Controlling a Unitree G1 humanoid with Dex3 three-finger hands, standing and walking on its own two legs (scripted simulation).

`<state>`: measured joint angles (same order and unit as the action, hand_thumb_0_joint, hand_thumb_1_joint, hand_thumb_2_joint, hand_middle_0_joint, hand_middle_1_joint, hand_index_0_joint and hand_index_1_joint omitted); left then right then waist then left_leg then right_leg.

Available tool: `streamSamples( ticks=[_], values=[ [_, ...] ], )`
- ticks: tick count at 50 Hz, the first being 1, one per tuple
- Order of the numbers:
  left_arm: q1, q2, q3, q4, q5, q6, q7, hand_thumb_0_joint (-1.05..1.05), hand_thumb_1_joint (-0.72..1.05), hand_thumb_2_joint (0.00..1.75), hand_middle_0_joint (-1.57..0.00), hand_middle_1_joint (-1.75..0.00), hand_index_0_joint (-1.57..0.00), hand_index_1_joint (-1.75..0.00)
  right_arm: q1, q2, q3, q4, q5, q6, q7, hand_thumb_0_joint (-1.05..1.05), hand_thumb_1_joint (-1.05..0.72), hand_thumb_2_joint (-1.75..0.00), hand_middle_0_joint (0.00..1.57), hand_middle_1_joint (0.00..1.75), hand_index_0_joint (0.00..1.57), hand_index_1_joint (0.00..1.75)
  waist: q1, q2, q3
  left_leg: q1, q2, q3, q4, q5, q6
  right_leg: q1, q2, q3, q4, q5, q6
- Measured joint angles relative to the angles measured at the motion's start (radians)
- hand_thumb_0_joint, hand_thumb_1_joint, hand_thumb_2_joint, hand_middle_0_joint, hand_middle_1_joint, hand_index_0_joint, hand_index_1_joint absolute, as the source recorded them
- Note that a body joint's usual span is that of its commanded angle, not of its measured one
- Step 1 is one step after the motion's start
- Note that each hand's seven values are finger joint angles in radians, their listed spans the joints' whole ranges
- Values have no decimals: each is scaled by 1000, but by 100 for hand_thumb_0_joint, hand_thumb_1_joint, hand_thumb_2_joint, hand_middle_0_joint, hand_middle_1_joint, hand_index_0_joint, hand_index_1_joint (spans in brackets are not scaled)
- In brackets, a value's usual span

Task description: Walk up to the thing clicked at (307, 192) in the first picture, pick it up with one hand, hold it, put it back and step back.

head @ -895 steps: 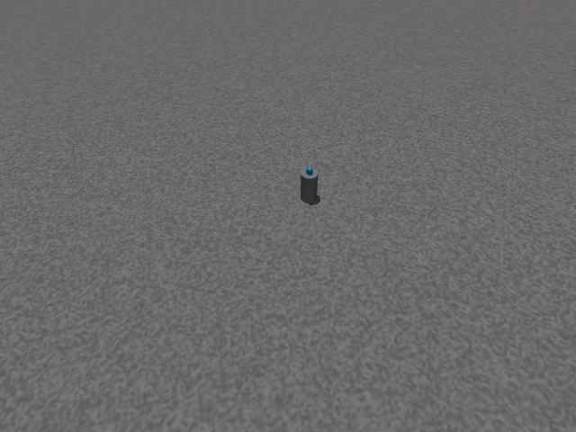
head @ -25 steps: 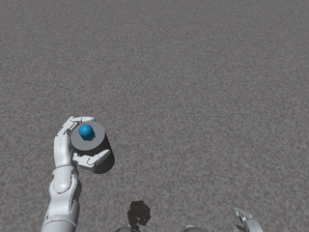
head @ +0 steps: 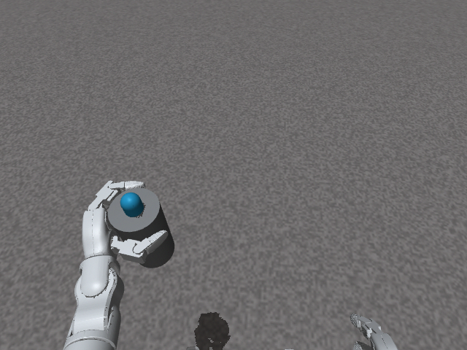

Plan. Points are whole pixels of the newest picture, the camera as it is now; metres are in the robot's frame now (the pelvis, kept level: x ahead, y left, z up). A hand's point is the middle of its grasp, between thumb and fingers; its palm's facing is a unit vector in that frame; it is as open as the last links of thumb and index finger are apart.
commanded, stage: hold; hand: left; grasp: from the side
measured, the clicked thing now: (143, 226) +0.34 +0.17 +0.02
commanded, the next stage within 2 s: crouch in 1.94 s
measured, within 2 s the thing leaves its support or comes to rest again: neither
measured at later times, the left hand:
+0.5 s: hand (135, 223) +0.32 +0.17 +0.05, palm faces +0.18 -0.98 +0.00, open 11.0 cm
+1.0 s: hand (138, 216) +0.34 +0.17 +0.05, palm faces +0.18 -0.98 -0.01, open 11.0 cm
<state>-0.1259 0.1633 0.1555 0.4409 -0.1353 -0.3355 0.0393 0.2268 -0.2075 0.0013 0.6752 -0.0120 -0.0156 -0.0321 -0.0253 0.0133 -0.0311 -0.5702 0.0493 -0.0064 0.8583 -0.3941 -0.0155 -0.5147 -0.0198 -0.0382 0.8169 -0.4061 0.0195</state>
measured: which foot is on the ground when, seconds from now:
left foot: down 0.00-1.00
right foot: down 0.00-1.00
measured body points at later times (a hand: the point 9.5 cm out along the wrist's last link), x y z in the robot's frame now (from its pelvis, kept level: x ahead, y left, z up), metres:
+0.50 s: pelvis -0.01 +0.00 +0.00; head +0.03 +0.01 +0.45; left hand +0.31 +0.23 +0.06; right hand +0.13 -0.24 -0.10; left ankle +0.02 +0.13 -0.70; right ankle +0.00 -0.13 -0.70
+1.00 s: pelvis +0.00 +0.00 +0.00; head +0.04 +0.01 +0.45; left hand +0.32 +0.23 +0.05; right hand +0.13 -0.24 -0.11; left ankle +0.02 +0.13 -0.70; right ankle +0.00 -0.13 -0.70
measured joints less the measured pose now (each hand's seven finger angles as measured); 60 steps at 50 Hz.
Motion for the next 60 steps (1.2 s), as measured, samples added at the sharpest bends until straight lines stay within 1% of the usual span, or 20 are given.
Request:
streamSamples(
  ticks=[7, 15, 23, 30, 39, 42, 49, 54, 60],
  values=[
    [3, 3, 8, -2, -4, -2, -2, -2, -46, 103, -60, -97, -66, -97, -6, 1, 1, -1, 3, -4, 0, 1, -93, -90, 21, 30, 21, 30, 3, -1, 8, 13, -2, 0, -12, 11, 0, 12, -2, 0, -9, 9, 0],
    [-14, 7, -2, 24, -6, -5, -14, -2, -46, 103, -60, -97, -66, -98, -12, -1, 1, 6, 3, -18, 2, 1, -93, -90, 21, 30, 21, 30, 6, 1, 15, 13, -4, -3, -16, 20, 0, 13, -4, -3, -11, 15, -1],
    [-6, -3, -5, 1, -8, -11, -13, -2, -46, 103, -60, -97, -66, -98, -11, -1, 4, 8, 6, -22, -2, 1, -93, -90, 21, 30, 21, 30, 5, 0, 15, 28, -4, 1, -31, 25, 1, 26, -3, 0, -24, 21, 0],
    [-23, 1, 7, 32, -7, -6, -11, -2, -46, 104, -60, -98, -65, -98, -15, 0, 2, 8, 6, -23, -3, 1, -93, -90, 21, 30, 21, 30, 3, -3, 12, 26, -5, 2, -33, 25, 1, 23, -4, 1, -26, 21, 0],
    [-28, 4, 7, 40, -3, -18, -4, -2, -46, 104, -60, -98, -65, -98, -6, -1, -1, 12, 3, -26, 2, 1, -93, -91, 21, 30, 21, 30, 7, -3, 12, 21, -6, 1, -30, 19, 2, 20, -5, 1, -25, 16, 1],
    [-28, 4, 4, 43, -6, -22, -3, -2, -46, 104, -60, -98, -65, -98, -3, -1, -1, 15, 3, -27, 3, 1, -93, -91, 21, 30, 21, 30, 6, -4, 10, 21, -6, 1, -29, 16, 2, 19, -5, 1, -25, 13, 1],
    [-31, 2, -12, 37, 0, -19, -5, -2, -46, 104, -60, -98, -65, -98, 1, -1, -2, 16, 2, -24, 5, 1, -93, -91, 21, 30, 21, 30, 5, 0, 7, 25, -5, 0, -29, 11, 2, 25, -4, 0, -28, 10, 2],
    [-39, -6, -2, 46, -3, -17, 3, -2, -46, 104, -60, -98, -65, -98, 0, 0, -3, 14, 3, -16, 4, 1, -93, -91, 21, 30, 21, 30, 2, 0, 4, 30, -4, 2, -35, 11, 1, 28, -3, 2, -32, 10, 1],
    [-36, -2, 8, 54, 4, -20, 2, -2, -46, 104, -59, -98, -65, -98, -1, 0, -6, 9, 0, -10, 7, 1, -93, -91, 21, 30, 21, 30, -1, -4, 6, 25, -3, 2, -35, 12, 0, 22, -2, 2, -31, 10, 0]
  ],
)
